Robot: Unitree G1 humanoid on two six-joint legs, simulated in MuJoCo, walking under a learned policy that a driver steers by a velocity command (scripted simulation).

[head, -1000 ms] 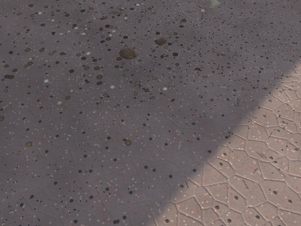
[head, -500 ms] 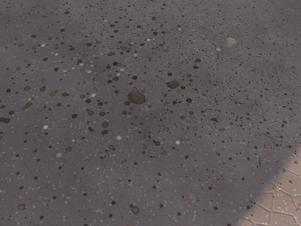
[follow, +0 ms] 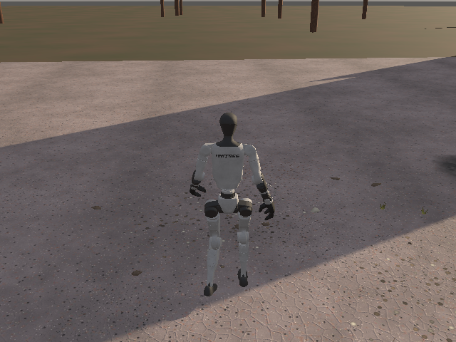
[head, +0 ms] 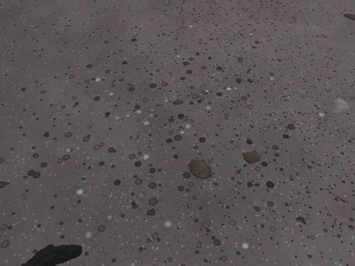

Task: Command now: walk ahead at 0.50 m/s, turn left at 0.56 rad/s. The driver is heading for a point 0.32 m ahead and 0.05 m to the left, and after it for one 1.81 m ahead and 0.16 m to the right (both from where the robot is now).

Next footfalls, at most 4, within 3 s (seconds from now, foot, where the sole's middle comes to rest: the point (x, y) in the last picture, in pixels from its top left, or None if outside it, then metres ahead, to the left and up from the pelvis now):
0.40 left None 0.35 0.18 -0.77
0.84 right None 0.32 -0.07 -0.77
1.34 left None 0.38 0.15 -0.77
1.70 right None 0.27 -0.10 -0.77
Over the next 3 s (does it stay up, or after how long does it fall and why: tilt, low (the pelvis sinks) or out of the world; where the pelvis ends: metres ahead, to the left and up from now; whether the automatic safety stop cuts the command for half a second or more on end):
stays up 0.43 0.07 0.02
